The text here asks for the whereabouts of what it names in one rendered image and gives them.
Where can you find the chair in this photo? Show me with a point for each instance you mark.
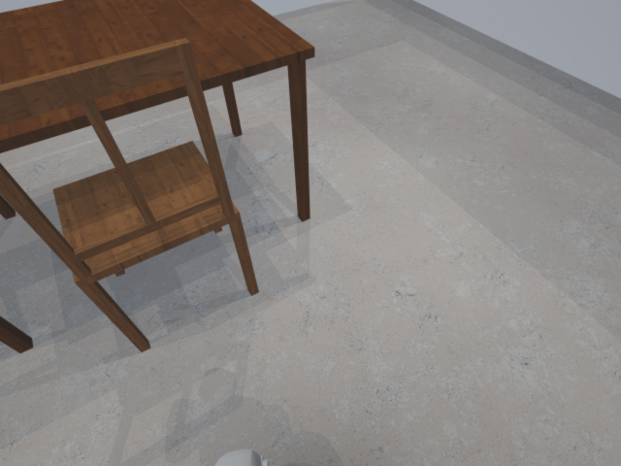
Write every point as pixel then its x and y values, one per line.
pixel 128 214

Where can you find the table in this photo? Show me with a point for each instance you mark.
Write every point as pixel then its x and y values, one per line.
pixel 231 40

